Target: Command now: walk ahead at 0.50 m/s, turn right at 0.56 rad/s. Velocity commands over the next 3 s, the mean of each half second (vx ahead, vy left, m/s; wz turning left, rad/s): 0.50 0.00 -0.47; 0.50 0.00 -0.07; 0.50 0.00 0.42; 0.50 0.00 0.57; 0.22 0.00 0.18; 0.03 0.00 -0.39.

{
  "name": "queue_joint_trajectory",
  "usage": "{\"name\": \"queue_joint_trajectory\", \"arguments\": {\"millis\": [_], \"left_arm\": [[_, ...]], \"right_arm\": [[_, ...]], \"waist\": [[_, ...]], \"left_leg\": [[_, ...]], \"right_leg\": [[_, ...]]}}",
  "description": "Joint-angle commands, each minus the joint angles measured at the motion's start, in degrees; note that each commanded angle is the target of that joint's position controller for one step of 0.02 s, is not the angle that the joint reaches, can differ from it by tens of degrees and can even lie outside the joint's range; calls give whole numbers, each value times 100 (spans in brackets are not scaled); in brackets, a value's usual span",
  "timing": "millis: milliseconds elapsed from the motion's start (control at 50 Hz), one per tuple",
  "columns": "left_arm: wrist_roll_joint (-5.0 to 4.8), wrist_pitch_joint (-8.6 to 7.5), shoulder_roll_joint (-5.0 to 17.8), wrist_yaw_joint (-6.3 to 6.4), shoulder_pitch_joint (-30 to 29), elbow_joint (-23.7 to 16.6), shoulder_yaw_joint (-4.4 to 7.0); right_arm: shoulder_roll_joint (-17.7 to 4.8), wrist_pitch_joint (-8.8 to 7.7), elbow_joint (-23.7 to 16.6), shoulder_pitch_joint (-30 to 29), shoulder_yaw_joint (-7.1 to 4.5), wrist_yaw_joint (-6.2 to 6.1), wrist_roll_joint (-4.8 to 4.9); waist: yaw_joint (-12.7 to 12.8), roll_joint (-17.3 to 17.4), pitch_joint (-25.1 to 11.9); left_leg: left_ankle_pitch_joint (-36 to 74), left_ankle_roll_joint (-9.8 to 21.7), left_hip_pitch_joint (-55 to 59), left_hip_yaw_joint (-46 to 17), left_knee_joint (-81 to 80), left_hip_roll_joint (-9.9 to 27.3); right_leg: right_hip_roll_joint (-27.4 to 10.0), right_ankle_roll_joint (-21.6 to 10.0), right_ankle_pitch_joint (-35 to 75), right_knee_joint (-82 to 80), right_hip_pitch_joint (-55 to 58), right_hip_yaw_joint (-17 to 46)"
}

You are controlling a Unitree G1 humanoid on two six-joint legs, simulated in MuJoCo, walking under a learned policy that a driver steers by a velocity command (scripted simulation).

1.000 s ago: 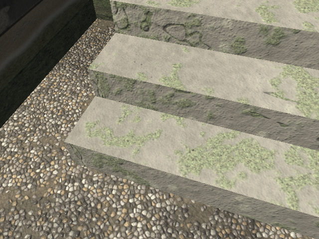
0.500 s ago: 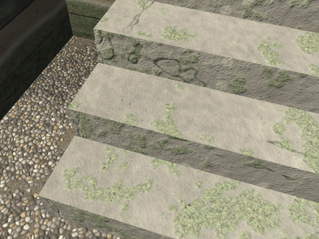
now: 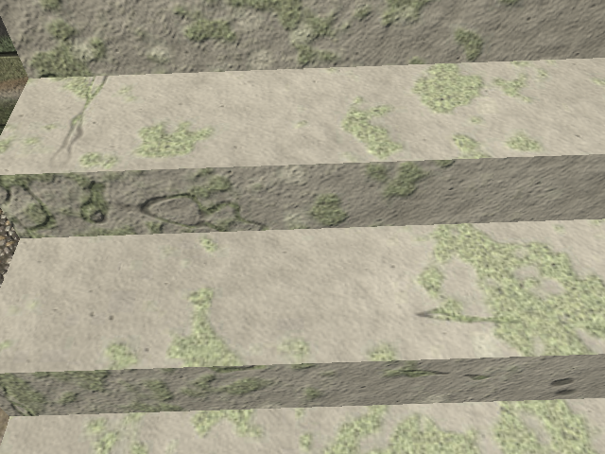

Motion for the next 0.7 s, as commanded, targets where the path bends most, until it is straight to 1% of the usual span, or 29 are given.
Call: {"name": "queue_joint_trajectory", "arguments": {"millis": [20, 40, 120, 140, 180, 200, 220, 240, 260, 280, 300, 320, 340, 360, 380, 400, 420, 440, 460, 480, 500, 520, 540, 580, 600, 620, 640, 660, 700], "left_arm": [[-5, -182, 743, 39, 228, -267, 101], [33, -220, 718, 57, 612, -172, 94], [94, -308, 654, 82, 1399, 120, -19], [88, -341, 668, 97, 1488, 184, -36], [86, -350, 676, 98, 1389, 262, -75], [-48, -302, 662, 114, 1442, 366, -82], [-25, -261, 672, 147, 1414, 401, -102], [-101, -205, 781, 249, 1296, 255, -62], [-79, -132, 852, 316, 1195, 207, -8], [-139, -101, 736, 333, 475, -149, -30], [-165, -150, 1076, 282, 432, -276, 88], [-224, -255, 1426, 213, 431, -314, 214], [-280, -396, 1527, 103, 255, -273, 305], [-345, -512, 1057, -99, 191, -447, 267], [18, -523, 367, -301, 317, -730, 172], [346, -451, 58, -353, 375, -814, 109], [388, -349, -232, -326, 13, -1029, 4], [379, -307, -415, -236, -294, -1242, -90], [332, -246, -629, -154, -370, -1387, -203], [255, -182, -753, -98, -306, -1490, -277], [179, -105, -825, -57, -376, -1552, -321], [217, -80, -864, -2, -339, -1659, -386], [162, -50, -841, 25, -567, -1683, -386], [164, -61, -497, -31, -1035, -1901, -348], [160, -75, -401, -42, -1035, -1824, -289], [85, -70, -555, 1, -1013, -1707, -279], [130, -65, -625, 27, -1243, -1832, -297], [192, -63, -699, 36, -1632, -2023, -294], [208, -112, -927, 72, -2627, -2400, -370]], "right_arm": [[-198, 156, -560, 100, -4, 12, -62], [23, 192, -629, -79, 43, -61, 10], [345, 148, -1653, -1774, 284, -212, -70], [357, 120, -1856, -1991, 331, -221, -76], [315, 77, -2180, -2315, 406, -177, -44], [409, 116, -2427, -2551, 509, -163, -108], [391, 184, -2579, -2632, 524, -147, -57], [377, 270, -2681, -2531, 550, -116, -71], [420, 326, -2743, -2418, 555, -121, -41], [491, 315, -2334, -1449, 536, -88, 30], [245, 314, -1916, -375, 376, -144, 93], [-173, 293, -1668, 488, 147, -172, 193], [-515, 215, -1417, 1175, -33, -189, 177], [-1047, 160, -959, 1772, -224, -261, -26], [-1553, 276, -772, 1715, -387, -354, 60], [-1083, 324, -748, 936, -346, -326, 195], [-571, 289, -537, 324, -238, -284, 225], [-186, 218, -207, 268, -169, -251, 218], [324, 90, 177, 487, -49, -231, 139], [613, -62, 427, 594, 11, -159, 56], [631, -183, 725, 792, 0, -62, 75], [444, -279, 912, 925, -71, 18, 164], [378, -327, 1111, 1042, -92, 72, 214], [158, -402, 1043, 960, -124, 41, 272], [111, -444, 987, 1042, -109, -5, 293], [-84, -477, 1139, 1564, -172, -38, 238], [-187, -500, 1178, 1811, -203, -64, 289], [-313, -517, 1178, 2007, -251, -73, 237], [-227, -526, 1316, 2531, -242, -85, 125]], "waist": [[-179, -128, 18], [46, -609, -117], [516, -692, 410], [489, -593, 441], [432, -421, 620], [422, -273, 603], [446, -386, 570], [420, -290, 302], [366, -530, 102], [-203, -470, -547], [-571, -815, -1430], [-1011, -1089, -1921], [-1431, -961, -2195], [-1412, 620, -2222], [-999, 2445, -2373], [-477, 1260, -1781], [-107, 565, -494], [5, -86, 256], [189, -448, 471], [320, -106, 449], [363, 30, 484], [519, -38, 491], [448, 6, 520], [447, -236, 601], [372, -306, 395], [202, 145, 159], [134, 149, 144], [-14, 223, 143], [-326, 200, 446]], "left_leg": [[268, -48, -1240, 158, 369, 13], [-92, -52, -1869, 374, 1701, -181], [-1268, 179, -4742, 194, 3633, -106], [-1487, 261, -5084, 29, 3604, -39], [-1709, 290, -5025, 65, 2967, -2], [-1609, 281, -4351, 140, 1819, 78], [-1530, 222, -3841, 386, 1256, 8], [-1326, 208, -2486, 563, 203, 2], [-1322, 272, -1543, 624, -478, -26], [-1074, 450, 464, 778, -1575, -310], [-899, 517, 2023, 778, -1649, -702], [-807, 550, 2479, 612, -2259, -782], [-1067, 635, 3035, 280, -3324, -818], [-1670, 1109, 3857, -2096, -4931, 167], [-1588, 1625, 3813, -5444, -7297, 1431], [-2711, 1709, 3099, -6031, -7468, 1446], [-4013, 1606, 2021, -5173, -7321, 1265], [-3715, 1469, 1476, -4308, -7114, 1205], [-2728, 1159, 1158, -3297, -6932, 1001], [-1949, 1059, 1164, -2706, -7115, 884], [-1435, 960, 1346, -2171, -7226, 784], [-790, 789, 1521, -1605, -7218, 635], [-568, 774, 1637, -1233, -7342, 552], [115, 896, 1249, -763, -7757, 499], [924, 1012, 1486, -650, -7793, 554], [1256, 1300, 2195, -895, -7804, 800], [1230, 1361, 2849, -992, -7884, 867], [909, 1431, 3438, -1107, -8033, 935], [135, 1419, 4509, -1323, -8211, 1174]], "right_leg": [[-1428, -903, 1947, -996, 144, 1825], [-1556, -1125, 1780, -974, 451, 2133], [-1955, -1094, 362, -1200, 1618, 3099], [-1990, -953, 109, -1225, 1812, 3069], [-1818, -751, -171, -1505, 1532, 2850], [-1506, -596, -130, -1775, 1010, 2655], [-1471, -674, 262, -2168, 761, 2584], [-1631, -814, 1665, -2816, 389, 2564], [-1627, -755, 2879, -2951, 454, 2191], [-1382, -515, 5417, -2486, 62, 1217], [-1505, -384, 8348, -1617, 212, 1062], [-1702, -316, 9784, -568, 945, 1203], [-1633, -228, 9814, 911, 1157, 1077], [-781, 49, 6760, 2946, -348, 1045], [413, 240, 633, 5429, -1477, 1224], [101, 165, 535, 6938, -2201, 1735], [-163, 128, 675, 7345, -2814, 1268], [-249, 54, 596, 7880, -3437, 1030], [-321, -4, 580, 7943, -3651, 1149], [-293, -58, 241, 8536, -3955, 1155], [-319, -65, 44, 8789, -4353, 1179], [-484, -89, 307, 8457, -4552, 1274], [-466, -63, 304, 8474, -4814, 1205], [-577, 188, 917, 7098, -4339, 811], [-633, 273, 1275, 7032, -4232, 494], [-579, 285, 896, 8232, -4831, 189], [-780, 240, 501, 8569, -5436, 190], [-867, 149, -4, 8916, -6007, 145], [-1097, 15, -861, 9611, -7457, 180]]}}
